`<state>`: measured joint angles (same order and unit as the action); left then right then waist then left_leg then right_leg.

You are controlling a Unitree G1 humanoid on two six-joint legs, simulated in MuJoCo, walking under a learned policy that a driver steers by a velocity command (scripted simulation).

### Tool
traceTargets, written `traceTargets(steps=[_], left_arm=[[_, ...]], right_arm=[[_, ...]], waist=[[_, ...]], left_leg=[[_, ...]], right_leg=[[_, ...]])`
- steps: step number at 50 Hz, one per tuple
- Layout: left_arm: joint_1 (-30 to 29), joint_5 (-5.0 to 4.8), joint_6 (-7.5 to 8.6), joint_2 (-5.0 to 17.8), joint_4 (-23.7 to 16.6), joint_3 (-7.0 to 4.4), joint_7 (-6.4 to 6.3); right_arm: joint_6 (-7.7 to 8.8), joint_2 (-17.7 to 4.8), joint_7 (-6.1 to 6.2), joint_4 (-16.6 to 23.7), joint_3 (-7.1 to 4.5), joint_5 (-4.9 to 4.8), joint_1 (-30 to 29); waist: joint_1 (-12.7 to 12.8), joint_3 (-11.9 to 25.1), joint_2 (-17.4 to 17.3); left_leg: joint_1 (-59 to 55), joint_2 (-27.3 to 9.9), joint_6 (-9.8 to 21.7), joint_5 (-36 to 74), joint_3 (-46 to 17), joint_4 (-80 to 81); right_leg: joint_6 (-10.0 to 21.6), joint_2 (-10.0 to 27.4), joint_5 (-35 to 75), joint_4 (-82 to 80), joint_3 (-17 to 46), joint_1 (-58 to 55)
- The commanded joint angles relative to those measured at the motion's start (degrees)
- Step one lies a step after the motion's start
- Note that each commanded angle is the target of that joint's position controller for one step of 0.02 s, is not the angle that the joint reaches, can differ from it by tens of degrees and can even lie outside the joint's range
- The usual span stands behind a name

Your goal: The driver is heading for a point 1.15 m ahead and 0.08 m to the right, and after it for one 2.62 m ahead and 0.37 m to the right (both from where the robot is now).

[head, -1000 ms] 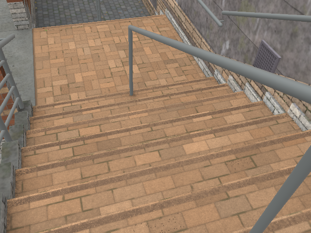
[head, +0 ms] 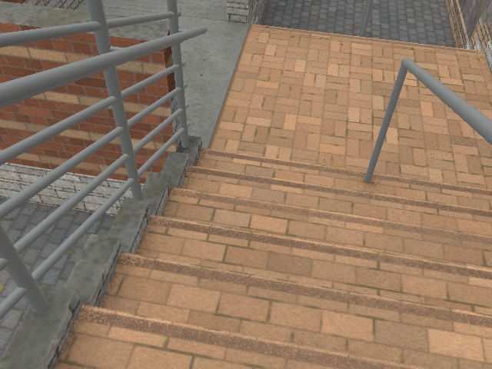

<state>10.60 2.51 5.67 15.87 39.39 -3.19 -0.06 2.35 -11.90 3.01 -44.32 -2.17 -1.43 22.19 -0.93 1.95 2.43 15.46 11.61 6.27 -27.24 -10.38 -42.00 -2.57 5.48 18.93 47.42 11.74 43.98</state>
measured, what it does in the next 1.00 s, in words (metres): goes down: right foot 0.15 m lower, then left foot 0.15 m lower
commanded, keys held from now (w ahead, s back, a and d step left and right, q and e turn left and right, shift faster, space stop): w+q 0.16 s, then w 0.64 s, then no key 0.02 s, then e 0.18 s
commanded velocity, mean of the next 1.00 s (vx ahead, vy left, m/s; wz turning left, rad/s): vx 0.47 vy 0.00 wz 0.20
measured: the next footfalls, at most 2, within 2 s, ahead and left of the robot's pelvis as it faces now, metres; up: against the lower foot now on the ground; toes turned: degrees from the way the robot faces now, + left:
right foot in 0.18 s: +0.24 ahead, -0.16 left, -0.15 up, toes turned +14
left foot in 0.86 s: +0.60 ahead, +0.15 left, -0.31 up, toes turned +9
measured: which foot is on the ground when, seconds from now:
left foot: down 0.00-0.20, up 0.22-0.84, down 0.86-1.00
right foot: up 0.00-0.16, down 0.18-0.86, up 0.88-1.00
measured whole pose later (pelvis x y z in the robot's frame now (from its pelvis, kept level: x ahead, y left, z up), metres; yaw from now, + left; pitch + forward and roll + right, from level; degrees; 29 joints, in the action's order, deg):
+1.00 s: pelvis +0.52 +0.05 -0.29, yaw +8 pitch +3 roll +0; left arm 22.4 -2.4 -0.1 11.2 52.7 -2.1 -2.3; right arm 3.2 -10.2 -4.1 -49.2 -1.1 1.3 11.7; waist 4.1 -2.3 0.7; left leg 23.2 1.7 3.5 -12.0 2.0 -32.4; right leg -2.2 -0.5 -33.8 95.7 8.6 32.9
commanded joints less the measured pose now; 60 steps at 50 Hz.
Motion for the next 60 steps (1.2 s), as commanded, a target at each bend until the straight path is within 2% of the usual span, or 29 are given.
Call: traceTargets(steps=[1, 6, 8, 10, 12, 13, 14, 15, 18, 20, 22, 24, 29, 32, 34, 39, 41, 42, 43, 44, 45, 46, 47, 49, 51, 53, 54, 57, 60], left_arm=[[-6.89, 0.61, 0.79, 0.36, -6.57, -0.37, 1.42], [-4.77, -2.30, 0.64, 2.46, -7.90, -1.29, 2.53], [6.21, -2.83, 0.40, 4.00, -3.31, -2.97, 2.21], [25.26, -1.65, -0.17, 6.38, 4.14, -3.62, 2.62], [27.77, -5.28, -1.45, 11.47, 6.24, -4.55, 3.44], [25.08, -6.19, -1.98, 12.49, 8.00, -5.01, 2.90], [20.21, -4.17, -2.29, 5.06, 6.67, -2.64, 2.03], [14.08, -2.98, -1.77, 3.40, 6.23, -1.32, 1.54], [9.85, -2.38, 0.37, -0.33, 8.29, 0.41, 0.87], [11.08, -2.38, 0.29, 2.07, 8.65, 0.26, -0.42], [15.18, -2.96, -0.96, 3.23, 11.09, -0.07, -1.59], [17.87, -3.38, -0.81, 5.13, 11.93, -0.83, -1.60], [33.55, -4.16, -0.79, 1.65, 17.14, -0.62, -2.06], [32.20, -3.93, -1.39, 0.18, 15.97, 0.55, -3.96], [25.88, -3.76, -2.58, 1.36, 13.66, 0.83, -4.43], [25.89, -4.46, -3.24, 1.37, 15.58, 0.40, -2.81], [23.07, -3.58, -4.29, 3.03, 15.60, -0.06, -2.27], [21.16, -3.46, -4.28, 2.58, 15.38, -0.20, -1.78], [23.37, -3.87, -3.52, -1.13, 17.06, -0.03, -1.14], [33.46, -5.19, -2.86, -3.37, 17.56, 0.94, -0.67], [33.73, -5.85, -1.62, 0.72, 15.58, 0.69, -0.04], [29.86, -6.40, -2.26, 1.52, 12.69, 0.79, 0.06], [24.95, -6.23, -3.73, 2.46, 13.06, 0.29, -1.41], [16.58, -4.58, -6.48, 2.51, 10.56, -0.64, -3.42], [14.81, -3.32, -7.41, 1.40, 7.82, -1.72, -3.98], [9.72, -2.58, -6.67, -2.02, 4.56, -1.39, -3.42], [8.38, -2.40, -7.18, -2.37, 2.51, -1.21, -2.89], [8.30, -1.42, -7.42, 0.56, 0.49, -1.45, -1.55], [0.77, -1.55, -9.61, 1.18, -4.16, -1.70, -2.17]], right_arm=[[-0.58, -7.23, 1.65, 0.85, -1.52, -0.50, 1.15], [-3.64, -6.46, 3.22, 2.26, -1.61, -0.47, 2.20], [-3.85, -5.85, 2.78, 1.37, -1.27, -0.50, 2.35], [-2.47, -0.49, -1.07, -2.99, -0.27, -0.67, 11.67], [-0.60, -5.10, -1.54, -2.45, -0.85, -3.24, 21.65], [-0.76, -6.71, -0.39, 1.34, -0.89, -4.26, 13.43], [-2.12, -9.75, 0.54, 2.03, -1.82, -3.95, 1.54], [-3.12, -8.39, 1.10, 3.94, -1.48, -3.16, -3.51], [-1.75, -4.47, -0.26, 2.68, -1.67, 0.02, 0.82], [-0.31, -5.40, -1.28, 6.54, -2.19, 1.99, -7.21], [-0.29, -1.09, -2.32, 8.14, -1.13, 2.60, -10.30], [-0.58, -2.67, -3.22, 5.73, -1.61, 1.74, -6.25], [1.12, -3.73, -4.57, 8.92, -1.66, 0.62, -20.29], [3.49, -2.72, -6.39, 10.75, -0.95, 2.78, -29.91], [4.06, -0.71, -7.83, 10.26, -0.28, 3.43, -29.01], [3.05, -3.79, -6.14, 10.20, -0.68, -0.33, -25.97], [2.39, -5.78, -5.48, 5.89, -1.46, 0.91, -14.34], [2.74, -7.02, -5.14, 3.63, -2.23, 1.67, -4.73], [3.37, -7.47, -6.27, -0.49, -2.43, 2.92, 4.26], [2.98, -10.38, -6.95, -2.06, -1.94, 4.22, 8.84], [1.95, -10.71, -7.80, -1.80, -2.65, 2.90, 8.63], [0.95, -11.93, -8.23, -3.19, -3.30, 1.37, 6.86], [0.87, -6.64, -7.79, -1.89, -1.60, 1.50, 1.54], [1.98, -7.57, -6.70, -0.98, -1.05, 2.99, -6.72], [2.54, -8.89, -4.66, -1.85, -1.27, 3.34, -9.66], [2.22, -4.67, -2.47, -4.31, -0.02, 3.84, -7.14], [1.94, -5.67, -1.45, -4.75, -0.18, 3.27, -6.43], [1.24, -12.74, -0.91, -3.05, -1.77, 4.07, -8.85], [-0.67, -10.39, -0.70, -3.43, -1.33, 3.20, -4.86]], waist=[[-1.98, -2.34, -4.69], [-1.50, -3.23, -9.63], [3.04, -2.39, -7.58], [6.77, 7.95, 9.61], [2.87, 10.49, 23.65], [2.43, 4.98, 20.08], [4.29, -3.35, -0.44], [2.98, -10.29, -2.90], [-2.83, -10.61, 3.06], [-1.50, -9.14, 3.35], [-0.14, -4.43, 5.95], [-0.56, -1.99, 3.08], [6.32, -5.83, 1.62], [7.96, -8.47, 0.95], [8.06, -10.05, 0.44], [7.99, -11.77, 0.11], [3.34, -3.00, -0.24], [-2.49, 1.20, -1.98], [-5.52, 7.15, -10.48], [-3.69, 17.01, -19.61], [-3.55, 25.99, -19.66], [-1.86, 25.35, -17.02], [-0.89, 19.48, -4.17], [1.94, 4.50, 2.64], [5.90, -0.67, -3.11], [5.52, 2.05, -8.27], [5.93, 4.94, -10.57], [6.73, 6.86, -7.02], [3.02, 1.14, -5.89]], left_leg=[[19.19, -5.68, 6.25, 9.71, -8.55, 6.65], [-1.25, -8.00, 6.43, 10.15, -19.34, -10.62], [0.99, -6.63, 4.69, 10.92, -18.79, -22.46], [27.92, 1.49, -1.02, -23.21, -7.84, -56.39], [47.04, -0.88, -5.47, -19.66, -4.44, -83.60], [53.12, -4.47, -5.94, -11.06, 3.07, -82.93], [51.86, -8.89, -3.98, 0.20, 2.66, -75.94], [46.77, -9.91, -3.32, 5.40, 0.44, -70.45], [38.23, -12.20, -1.83, 20.50, -2.18, -49.21], [29.20, -14.29, -4.37, 33.03, 3.41, -23.49], [27.89, -14.91, -5.58, 36.72, 4.97, -16.06], [32.41, -15.62, -4.71, 39.90, 3.48, -17.84], [50.29, -16.19, -3.12, 36.17, 0.85, -4.74], [45.98, -15.94, -3.17, 43.87, 3.38, 5.74], [21.70, -12.50, -3.39, 58.80, 9.19, 11.53], [16.50, -14.91, -4.20, 48.65, 5.01, 21.95], [2.53, -14.79, -3.34, 51.96, 6.81, 26.17], [-12.87, -15.46, -2.63, 57.97, 8.54, 25.43], [-32.57, -23.08, 1.84, 79.67, 2.98, 17.92], [-51.86, -35.38, 8.44, 111.27, -3.83, -1.80], [-52.48, -39.21, 13.88, 100.72, -10.42, -1.27], [-45.73, -40.07, 16.65, 67.55, -14.79, 5.94], [-32.52, -36.95, 14.64, 49.56, -13.75, 13.02], [-4.36, -36.66, 13.33, 47.85, -11.74, 20.22], [6.17, -29.21, 7.14, 55.64, 0.16, 20.40], [2.32, -27.23, 5.70, 65.84, 5.25, 19.27], [-0.93, -27.35, 5.48, 71.49, 6.34, 17.57], [-0.97, -30.91, 7.82, 68.26, 6.88, 16.45], [-4.30, -34.08, 9.19, 60.31, 4.58, 14.87]], right_leg=[[1.29, -6.77, 14.07, -11.93, -7.07, -21.51], [2.46, -1.97, 0.31, -25.87, 2.82, -16.26], [3.17, 0.75, -0.63, -32.32, 0.52, -29.41], [5.01, 5.58, 13.71, -9.92, -0.38, -65.84], [15.01, 16.82, -3.29, -14.90, 22.21, -70.01], [18.93, 19.07, -34.51, -26.53, 30.84, -62.02], [17.68, 17.02, -52.04, -31.81, 26.68, -47.93], [16.48, 14.94, -53.43, -33.16, 25.63, -33.09], [8.39, 4.22, -41.82, -29.96, 10.03, -18.83], [10.74, 1.80, -27.55, -33.53, 4.58, -15.81], [12.47, 3.35, -12.18, -30.35, 5.31, -23.77], [12.21, 5.10, -6.48, -25.34, 5.82, -32.67], [11.16, 5.72, -13.63, -18.59, 9.12, -54.32], [11.53, 4.22, -18.13, -17.68, 8.38, -50.28], [10.34, -0.59, -25.32, -17.05, 0.11, -28.56], [10.88, -0.32, -22.07, -4.40, 1.52, -37.62], [9.70, -1.43, -10.15, 11.53, 0.96, -41.09], [7.65, -4.73, -12.00, 24.21, -0.01, -32.53], [4.71, -11.37, -44.10, 44.99, -2.27, -16.38], [1.03, -12.71, -73.89, 64.44, 1.70, 0.61], [-0.75, -8.66, -72.19, 64.71, 4.47, 3.95], [-1.05, -5.96, -67.18, 60.07, 1.99, 6.02], [-1.22, -2.41, -60.84, 54.72, -2.18, 3.29], [0.32, -2.69, -43.48, 45.77, -1.24, -2.96], [0.53, -2.46, -34.75, 30.29, -0.79, -8.13], [-0.09, -2.74, -27.61, 15.41, -2.62, -9.77], [-0.57, -3.46, -25.38, 13.29, -3.93, -11.80], [-1.21, -4.32, -20.74, 23.58, -6.15, -12.66], [-0.89, -6.07, -29.79, 34.36, -3.62, -1.71]])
